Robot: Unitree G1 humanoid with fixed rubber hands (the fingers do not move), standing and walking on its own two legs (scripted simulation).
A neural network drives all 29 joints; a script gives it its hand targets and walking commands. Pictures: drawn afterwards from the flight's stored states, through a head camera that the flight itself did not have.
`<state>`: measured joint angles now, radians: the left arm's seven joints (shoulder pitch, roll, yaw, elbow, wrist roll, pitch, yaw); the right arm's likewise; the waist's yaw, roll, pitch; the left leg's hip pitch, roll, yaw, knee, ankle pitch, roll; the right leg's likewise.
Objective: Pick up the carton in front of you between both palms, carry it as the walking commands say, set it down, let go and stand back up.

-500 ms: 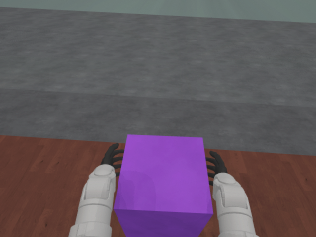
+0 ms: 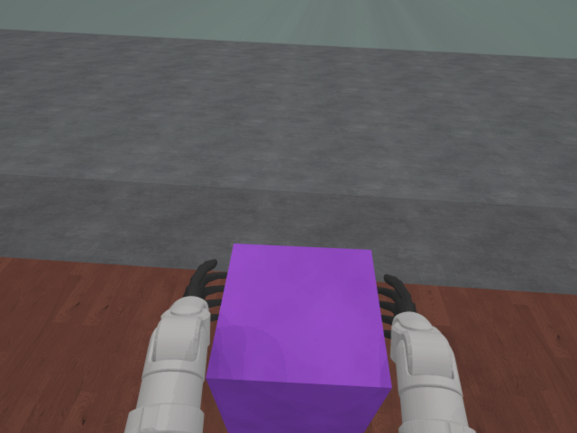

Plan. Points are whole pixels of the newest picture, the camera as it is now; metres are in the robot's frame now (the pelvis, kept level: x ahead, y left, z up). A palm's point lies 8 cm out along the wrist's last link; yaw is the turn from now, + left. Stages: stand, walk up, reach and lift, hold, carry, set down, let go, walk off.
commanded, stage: hold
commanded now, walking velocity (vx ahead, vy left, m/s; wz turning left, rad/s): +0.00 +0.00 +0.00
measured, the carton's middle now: (297, 346) +0.29 +0.00 -0.03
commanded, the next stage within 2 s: carry in 0.86 s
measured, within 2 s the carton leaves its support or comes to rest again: neither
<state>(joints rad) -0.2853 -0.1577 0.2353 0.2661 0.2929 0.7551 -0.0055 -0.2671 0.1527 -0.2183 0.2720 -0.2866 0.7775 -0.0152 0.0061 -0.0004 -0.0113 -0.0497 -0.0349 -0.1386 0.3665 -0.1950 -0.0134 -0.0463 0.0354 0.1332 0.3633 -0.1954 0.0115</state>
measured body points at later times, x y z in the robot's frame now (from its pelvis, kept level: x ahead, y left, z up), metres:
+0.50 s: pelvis +0.00 +0.00 +0.00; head -0.05 +0.00 +0.45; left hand +0.30 +0.15 +0.05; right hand +0.30 -0.15 +0.04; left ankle +0.01 +0.13 -0.75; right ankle +0.01 -0.13 -0.75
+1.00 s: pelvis +0.01 +0.00 -0.01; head -0.03 +0.00 +0.44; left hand +0.31 +0.15 +0.05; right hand +0.31 -0.15 +0.04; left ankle +0.01 +0.13 -0.74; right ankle +0.01 -0.13 -0.74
